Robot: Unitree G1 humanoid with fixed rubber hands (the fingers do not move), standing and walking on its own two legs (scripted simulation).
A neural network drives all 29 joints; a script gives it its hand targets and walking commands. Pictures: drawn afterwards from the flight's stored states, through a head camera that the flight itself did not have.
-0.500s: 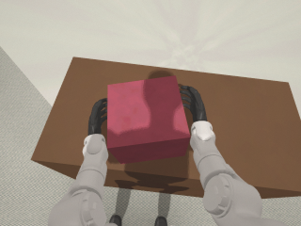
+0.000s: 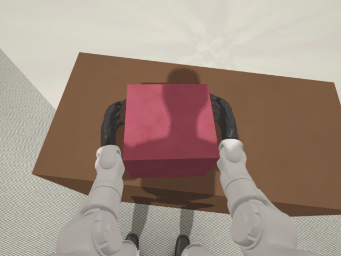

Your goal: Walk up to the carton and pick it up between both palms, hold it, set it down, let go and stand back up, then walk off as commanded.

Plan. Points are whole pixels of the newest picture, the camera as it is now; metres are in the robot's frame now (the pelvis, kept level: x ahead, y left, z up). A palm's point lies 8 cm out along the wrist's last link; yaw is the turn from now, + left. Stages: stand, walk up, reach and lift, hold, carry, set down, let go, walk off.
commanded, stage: set down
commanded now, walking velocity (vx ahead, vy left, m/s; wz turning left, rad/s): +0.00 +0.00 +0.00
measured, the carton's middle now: (168, 132) +0.39 +0.02 -0.04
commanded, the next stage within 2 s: none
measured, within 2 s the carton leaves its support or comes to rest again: neither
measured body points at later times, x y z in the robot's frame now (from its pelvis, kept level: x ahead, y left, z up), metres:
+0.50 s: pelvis -0.01 +0.01 -0.03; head +0.11 +0.02 +0.41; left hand +0.38 +0.17 -0.07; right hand +0.43 -0.12 -0.04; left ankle -0.02 +0.16 -0.73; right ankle -0.01 -0.10 -0.73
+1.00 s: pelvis -0.03 +0.00 -0.04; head +0.07 +0.01 +0.40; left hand +0.36 +0.19 -0.05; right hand +0.41 -0.17 -0.02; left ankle -0.02 +0.16 -0.73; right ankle -0.01 -0.10 -0.73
